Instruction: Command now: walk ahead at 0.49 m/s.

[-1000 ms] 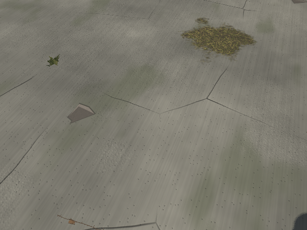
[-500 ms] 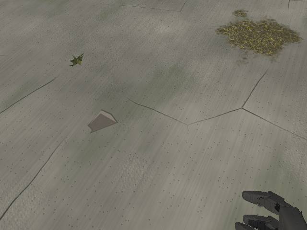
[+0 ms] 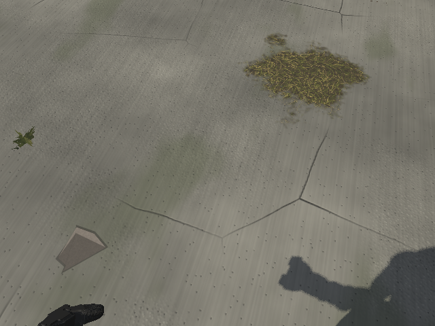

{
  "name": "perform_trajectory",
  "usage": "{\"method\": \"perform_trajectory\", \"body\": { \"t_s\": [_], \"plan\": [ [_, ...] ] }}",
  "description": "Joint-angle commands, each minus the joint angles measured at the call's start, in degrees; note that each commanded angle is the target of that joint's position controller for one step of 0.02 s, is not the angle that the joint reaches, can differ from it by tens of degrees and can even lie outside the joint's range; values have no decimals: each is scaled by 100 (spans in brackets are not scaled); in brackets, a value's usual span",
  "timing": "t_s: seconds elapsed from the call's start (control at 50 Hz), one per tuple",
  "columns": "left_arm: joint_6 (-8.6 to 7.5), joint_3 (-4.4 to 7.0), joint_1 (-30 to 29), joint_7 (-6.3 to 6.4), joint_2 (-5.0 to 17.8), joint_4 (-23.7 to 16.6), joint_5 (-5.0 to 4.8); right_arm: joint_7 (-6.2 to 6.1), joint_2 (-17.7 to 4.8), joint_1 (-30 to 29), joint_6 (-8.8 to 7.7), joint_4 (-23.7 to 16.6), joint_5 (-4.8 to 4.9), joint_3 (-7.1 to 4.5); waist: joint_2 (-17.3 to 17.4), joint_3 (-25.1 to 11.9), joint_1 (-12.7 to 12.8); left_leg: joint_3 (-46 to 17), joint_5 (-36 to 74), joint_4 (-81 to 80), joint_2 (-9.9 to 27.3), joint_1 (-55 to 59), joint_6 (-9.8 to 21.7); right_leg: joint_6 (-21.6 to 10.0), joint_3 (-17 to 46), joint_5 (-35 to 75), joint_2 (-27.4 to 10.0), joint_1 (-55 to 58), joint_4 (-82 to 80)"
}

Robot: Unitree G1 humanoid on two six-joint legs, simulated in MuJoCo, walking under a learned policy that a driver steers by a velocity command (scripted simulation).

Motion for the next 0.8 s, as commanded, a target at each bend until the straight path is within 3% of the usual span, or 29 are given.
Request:
{"method": "perform_trajectory", "body": {
  "t_s": [0.02,0.06,0.08,0.1,0.12,0.14,0.16,0.18,0.2,0.22,0.24,0.26,0.3,0.34,0.38,0.44,0.52,0.6,0.62,0.64,0.66,0.68,0.7,0.72,0.74,0.76,0.8],
  "plan": [
    [-115,-20,-914,-118,238,-683,-38,-24,-892,332,3,-111,10,-161,451,348,-95,-925,2096,-64,1765,370,619,-99,-138,-274,146,-276,-428],
    [-171,-36,-1109,-213,275,-828,-59,-42,-965,436,70,-49,-16,-176,538,314,-104,-994,2601,270,1909,758,626,-241,-223,-810,263,-225,-629],
    [-191,-24,-1003,-242,328,-835,-60,-49,-1011,385,100,-54,-14,-185,614,215,9,-963,3153,481,1909,792,579,-325,-304,-1070,374,129,-758],
    [-203,21,-700,-251,439,-776,-43,-40,-1103,286,115,-83,-17,-202,734,-11,213,-892,4116,837,1841,724,527,-434,-458,-1289,566,798,-838],
    [-209,117,44,-236,615,-569,-30,-33,-1138,122,129,-129,-5,-198,767,-452,645,-710,4955,1553,1652,486,435,-611,-584,-1064,721,1970,-1033],
    [-211,245,1202,-180,956,-287,16,-12,-1062,-85,102,-251,-54,-149,727,-1176,1175,-529,4611,2779,1410,-472,270,-963,-123,-620,282,3841,-818],
    [-174,390,2130,-109,1543,-147,172,28,-517,220,-18,-433,-112,21,-377,-2201,1267,-120,2152,5043,583,-2780,-109,-1779,2098,-780,-1270,6361,-734],
    [-130,316,2263,-107,1247,-50,81,99,-531,537,-145,-308,-60,67,-1158,-2839,1198,-688,-1758,6037,214,-3714,-176,-2279,3939,-1174,-1993,6862,-1483],
    [-82,183,1845,-85,834,-97,49,118,-1108,56,-183,-421,95,-108,-740,-1891,1199,-793,-1527,6362,607,-4218,-155,-1947,3207,-1494,-1659,6221,-1634],
    [-65,126,1398,-77,693,-148,17,105,-1083,-470,-190,-588,118,-109,-372,-1123,1041,-571,-1024,6133,882,-4276,-155,-1685,2350,-1257,-1369,5280,-1807],
    [-72,95,1079,-113,615,-152,33,71,-925,-704,-164,-637,34,-104,89,-616,838,-441,-675,5693,1063,-4121,-200,-1521,1857,-871,-1092,4421,-2051],
    [-112,56,925,-143,507,-167,73,42,-854,-725,-103,-658,-51,-138,109,-395,652,-450,-440,5376,1210,-3825,-255,-1424,1550,-522,-898,3864,-2260],
    [-167,57,862,-178,494,-94,55,38,-572,-500,8,-657,-56,-96,-59,-329,408,-402,-215,5090,1282,-3447,-358,-1447,1237,-286,-755,3322,-2581],
    [-218,92,939,-168,614,26,24,13,-506,-684,75,-757,-86,-83,-92,-164,352,-340,103,4644,1348,-3572,-479,-1462,882,-108,-686,3069,-2778],
    [-207,134,1107,-113,751,133,22,8,-497,-1144,75,-916,-135,-69,-39,-19,453,-294,790,3913,1349,-3705,-552,-1398,612,-71,-583,3006,-2882],
    [-169,161,1365,-53,879,277,-14,65,-407,-1781,22,-1091,-121,-13,-64,90,657,-155,1835,2649,1170,-3324,-536,-1168,200,-242,-351,2895,-2880],
    [-119,202,1819,-37,1025,523,-83,160,-504,-2454,-9,-1327,-36,9,-108,251,899,-155,1994,1899,1023,-3250,-467,-1100,332,-739,-616,3403,-2715],
    [3,251,1883,22,1137,649,-89,267,-736,-2466,-72,-1438,-39,-47,-190,194,747,-124,1150,1498,904,-3020,-173,-934,513,-281,-940,4121,-2210],
    [35,259,1776,36,1184,634,-77,263,-835,-2135,-82,-1360,-45,-102,-223,9,525,23,1007,1376,763,-2493,-75,-839,412,458,-849,4136,-1802],
    [68,221,1752,45,1099,619,-43,226,-1049,-1381,-81,-1123,-61,-222,-141,-463,176,166,1005,1322,607,-1450,75,-704,184,1198,-554,3974,-901],
    [77,109,1786,67,864,481,55,171,-1457,-328,-82,-903,-120,-346,299,-1323,-193,-608,1424,1587,1355,233,406,-487,-109,360,-226,3048,707],
    [-29,-71,2476,26,260,386,13,169,-1936,184,-44,-797,-168,-465,1772,-2054,25,-3185,298,1128,2653,2338,1327,-15,-343,-2610,775,601,2883],
    [-130,-9,2320,24,622,466,-59,188,-1439,231,-34,-812,-65,-329,1614,-2198,-146,-4190,-442,461,2755,2422,1359,-41,461,-3985,758,-134,3684],
    [-180,93,1835,10,981,317,-179,182,-1210,-185,-45,-872,-47,-245,1188,-1366,-92,-3429,-510,357,2605,1737,1096,-112,476,-3590,467,-547,3887],
    [-183,81,1493,38,970,226,-161,176,-1078,-608,-42,-965,-80,-195,750,-899,79,-2726,-46,285,2403,926,934,-132,267,-3049,151,-418,3655],
    [-162,99,1288,69,924,179,-56,193,-910,-897,-47,-981,-120,-149,555,-519,231,-2250,482,120,2173,204,869,-109,184,-2687,-33,-219,3302],
    [-52,112,1471,71,786,199,-27,206,-760,-1064,-96,-968,-186,-108,802,-422,506,-1755,955,-191,1899,-463,821,-78,205,-2299,-229,356,2930]
  ]
}}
